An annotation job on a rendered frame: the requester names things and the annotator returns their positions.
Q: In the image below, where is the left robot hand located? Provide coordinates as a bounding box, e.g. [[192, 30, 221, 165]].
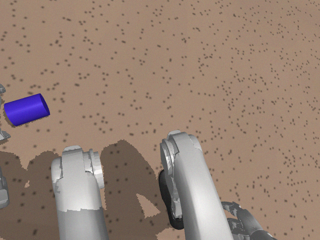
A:
[[0, 84, 11, 141]]

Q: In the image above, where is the right robot hand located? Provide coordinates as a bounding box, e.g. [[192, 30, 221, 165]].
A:
[[221, 201, 263, 240]]

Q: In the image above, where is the can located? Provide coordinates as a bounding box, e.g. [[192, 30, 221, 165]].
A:
[[4, 93, 50, 126]]

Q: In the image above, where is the left robot arm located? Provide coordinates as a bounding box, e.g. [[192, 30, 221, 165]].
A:
[[0, 166, 10, 209]]

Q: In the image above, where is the right robot arm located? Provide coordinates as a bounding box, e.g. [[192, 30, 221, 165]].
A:
[[249, 230, 277, 240]]

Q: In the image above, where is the right robot foot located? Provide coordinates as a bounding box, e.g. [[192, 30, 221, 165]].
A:
[[158, 169, 184, 230]]

